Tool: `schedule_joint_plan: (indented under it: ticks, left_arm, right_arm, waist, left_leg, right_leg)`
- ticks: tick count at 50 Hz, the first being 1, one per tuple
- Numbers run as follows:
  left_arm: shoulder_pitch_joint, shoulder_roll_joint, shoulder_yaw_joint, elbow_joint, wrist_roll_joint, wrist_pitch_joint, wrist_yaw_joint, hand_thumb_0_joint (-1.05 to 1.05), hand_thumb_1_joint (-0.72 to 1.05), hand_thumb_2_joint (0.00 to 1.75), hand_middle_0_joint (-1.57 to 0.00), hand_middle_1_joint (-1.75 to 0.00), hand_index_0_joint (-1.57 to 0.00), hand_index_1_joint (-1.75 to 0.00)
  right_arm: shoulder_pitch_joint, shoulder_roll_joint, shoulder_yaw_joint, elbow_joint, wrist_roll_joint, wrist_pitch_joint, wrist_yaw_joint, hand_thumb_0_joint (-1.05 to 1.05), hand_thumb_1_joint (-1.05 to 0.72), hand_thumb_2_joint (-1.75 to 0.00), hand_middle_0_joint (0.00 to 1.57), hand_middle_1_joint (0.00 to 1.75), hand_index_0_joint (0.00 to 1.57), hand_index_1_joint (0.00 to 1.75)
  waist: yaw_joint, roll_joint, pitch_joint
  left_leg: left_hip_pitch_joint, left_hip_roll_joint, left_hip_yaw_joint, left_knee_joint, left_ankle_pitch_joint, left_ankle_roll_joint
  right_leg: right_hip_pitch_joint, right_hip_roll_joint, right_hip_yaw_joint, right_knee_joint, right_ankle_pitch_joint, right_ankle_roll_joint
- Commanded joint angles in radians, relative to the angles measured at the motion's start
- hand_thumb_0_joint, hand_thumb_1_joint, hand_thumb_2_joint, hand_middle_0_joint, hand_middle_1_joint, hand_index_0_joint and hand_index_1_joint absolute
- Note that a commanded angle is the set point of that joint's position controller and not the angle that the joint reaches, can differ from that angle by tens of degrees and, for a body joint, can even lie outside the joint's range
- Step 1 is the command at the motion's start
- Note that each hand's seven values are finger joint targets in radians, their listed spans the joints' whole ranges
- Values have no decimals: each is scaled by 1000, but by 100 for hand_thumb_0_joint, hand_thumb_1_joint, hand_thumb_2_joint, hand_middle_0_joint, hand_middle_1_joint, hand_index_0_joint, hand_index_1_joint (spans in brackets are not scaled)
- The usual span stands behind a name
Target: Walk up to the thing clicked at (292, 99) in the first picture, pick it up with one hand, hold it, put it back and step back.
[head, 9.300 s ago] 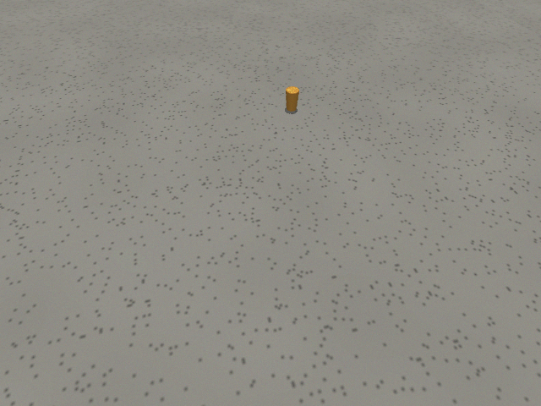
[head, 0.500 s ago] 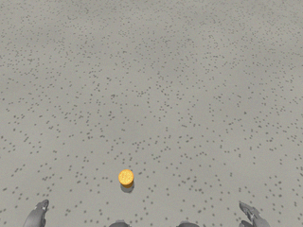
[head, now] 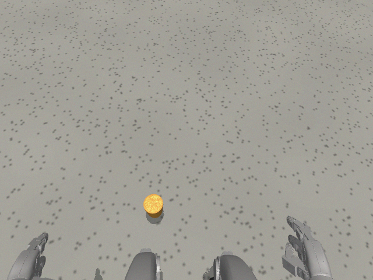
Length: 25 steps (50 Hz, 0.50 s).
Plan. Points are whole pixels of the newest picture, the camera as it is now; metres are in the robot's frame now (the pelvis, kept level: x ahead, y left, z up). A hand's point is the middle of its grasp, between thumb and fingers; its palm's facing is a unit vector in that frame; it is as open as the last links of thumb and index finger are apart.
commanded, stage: go down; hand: left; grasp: from the side
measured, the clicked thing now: (154, 207) +0.42 +0.13 -0.61
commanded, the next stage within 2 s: approach in 1.98 s
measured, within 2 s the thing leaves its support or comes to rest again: neither
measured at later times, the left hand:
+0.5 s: hand (74, 217) +0.29 +0.31 -0.21, palm faces +0.07 -0.98 -0.20, open 17.3 cm
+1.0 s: hand (78, 204) +0.34 +0.33 -0.26, palm faces +0.03 -0.99 -0.13, open 17.1 cm
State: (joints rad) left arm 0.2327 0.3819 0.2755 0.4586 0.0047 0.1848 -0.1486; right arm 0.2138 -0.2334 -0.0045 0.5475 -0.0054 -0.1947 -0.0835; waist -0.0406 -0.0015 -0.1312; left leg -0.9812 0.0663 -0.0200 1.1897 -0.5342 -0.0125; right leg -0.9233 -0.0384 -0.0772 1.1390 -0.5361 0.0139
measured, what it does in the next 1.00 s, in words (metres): lowers itself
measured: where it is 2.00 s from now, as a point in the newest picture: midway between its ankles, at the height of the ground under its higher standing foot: outside the picture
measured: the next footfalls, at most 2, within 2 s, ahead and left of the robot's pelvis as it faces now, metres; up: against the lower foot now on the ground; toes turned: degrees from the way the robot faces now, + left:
none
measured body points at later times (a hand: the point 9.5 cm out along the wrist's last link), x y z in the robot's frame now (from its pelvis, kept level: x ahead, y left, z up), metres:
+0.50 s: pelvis -0.05 +0.00 -0.15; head +0.12 +0.02 +0.27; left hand +0.29 +0.36 -0.20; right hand +0.09 -0.28 -0.26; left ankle +0.02 +0.12 -0.64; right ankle +0.00 -0.13 -0.64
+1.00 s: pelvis -0.07 +0.00 -0.24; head +0.13 +0.04 +0.17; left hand +0.33 +0.38 -0.25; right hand +0.05 -0.29 -0.34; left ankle +0.02 +0.12 -0.64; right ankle +0.00 -0.13 -0.64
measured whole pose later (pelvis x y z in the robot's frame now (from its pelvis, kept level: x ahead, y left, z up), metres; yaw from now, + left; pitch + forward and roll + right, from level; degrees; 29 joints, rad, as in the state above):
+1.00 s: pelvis -0.07 +0.00 -0.24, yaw -4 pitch +34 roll -5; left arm -0.53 0.72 0.65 1.00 -0.11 -0.37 -0.58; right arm 0.14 -0.33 0.05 0.68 -0.03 -0.15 -0.01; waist -0.09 -0.02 -0.15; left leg -1.97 0.07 -0.08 2.05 -0.67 -0.01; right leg -1.91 -0.04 -0.07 2.01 -0.68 0.00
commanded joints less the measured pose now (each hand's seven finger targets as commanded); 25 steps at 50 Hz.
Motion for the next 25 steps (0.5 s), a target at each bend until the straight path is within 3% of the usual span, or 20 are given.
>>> schedule_joint_plan:
  ticks: [1,6,8,9,11,12,13,15,18,19,21,22,25]
  left_arm:
    - [-209,244,135,-45,-32,-152,-41,0,-58,1,-8,-4,-8,-5]
    - [-335,299,177,16,-71,-326,-128,0,-55,2,-8,-6,-7,-6]
    - [-326,312,185,100,-71,-359,-150,0,-56,4,-8,-8,-7,-8]
    - [-386,378,232,73,-71,-378,-152,0,-55,6,-7,-8,-6,-9]
    - [-395,362,229,138,-69,-399,-163,0,-56,7,-7,-8,-6,-9]
    - [-389,362,247,168,-75,-408,-167,0,-57,7,-7,-8,-6,-9]
    - [-398,399,281,177,-78,-416,-171,0,-56,8,-7,-9,-6,-10]
    - [-455,441,306,188,-73,-442,-186,0,-56,9,-7,-9,-5,-10]
    - [-556,456,321,191,-90,-481,-216,0,-54,10,-6,-10,-5,-11]
    - [-575,488,346,199,-98,-494,-224,0,-52,10,-5,-10,-5,-10]
    - [-655,479,333,227,-103,-523,-244,0,-50,11,-5,-11,-4,-11]
    - [-683,509,348,250,-104,-536,-253,0,-48,10,-5,-10,-4,-10]
    - [-733,546,362,299,-107,-568,-288,0,-45,11,-5,-11,-4,-11]
  right_arm:
    - [19,-175,-71,-89,-1,-66,-6,0,-93,-90,20,30,20,30]
    - [15,-191,-69,-82,-3,-82,3,0,-93,-90,20,30,20,30]
    - [33,-217,-79,-54,-3,-70,9,0,-90,-90,20,30,20,30]
    - [14,-217,-69,-73,-5,-66,13,0,-90,-90,20,30,20,30]
    - [15,-224,-75,-65,-5,-51,20,0,-90,-90,20,30,20,30]
    - [18,-233,-78,-59,-5,-44,24,0,-89,-90,20,30,20,30]
    - [17,-239,-79,-53,-4,-38,27,0,-90,-90,20,30,20,30]
    - [7,-244,-78,-46,-6,-23,34,0,-89,-90,20,30,20,30]
    - [15,-246,-77,-27,-7,-12,40,0,-89,-90,20,30,20,30]
    - [15,-247,-74,-19,-8,-9,40,0,-89,-90,20,30,20,30]
    - [26,-245,-71,4,-10,-7,43,0,-89,-90,20,30,20,30]
    - [27,-247,-68,9,-12,-4,42,0,-89,-90,20,30,20,30]
    - [32,-265,-64,31,-15,3,45,0,-89,-90,20,30,20,30]
  waist:
    - [-27,74,-218]
    - [-5,114,-381]
    - [11,125,-425]
    - [31,152,-454]
    - [27,133,-479]
    - [30,117,-481]
    - [50,124,-502]
    - [54,145,-506]
    - [23,129,-542]
    - [30,116,-541]
    - [7,118,-548]
    - [0,111,-542]
    - [4,141,-535]
  left_leg:
    - [70,-34,-9,-41,215,28]
    - [-42,-40,-12,106,182,29]
    - [-52,-34,-29,128,185,20]
    - [-51,-30,-35,144,215,18]
    - [-84,-30,-42,176,205,19]
    - [-104,-31,-50,188,216,19]
    - [-106,-31,-49,202,214,20]
    - [-131,-27,-61,219,183,19]
    - [-194,-30,-55,287,176,27]
    - [-224,-30,-45,311,163,31]
    - [-262,-29,-46,348,128,35]
    - [-306,-30,-41,365,107,36]
    - [-312,-24,-58,380,46,28]
  right_leg:
    - [-56,35,40,-13,191,-31]
    - [-190,22,67,131,153,-35]
    - [-234,21,63,181,137,-40]
    - [-262,22,62,207,156,-43]
    - [-300,24,53,238,142,-44]
    - [-308,23,48,257,155,-45]
    - [-330,25,47,274,149,-47]
    - [-380,26,41,312,122,-51]
    - [-409,26,46,352,125,-48]
    - [-407,26,56,352,114,-45]
    - [-462,27,59,382,85,-46]
    - [-455,26,65,384,66,-44]
    - [-557,26,52,432,13,-50]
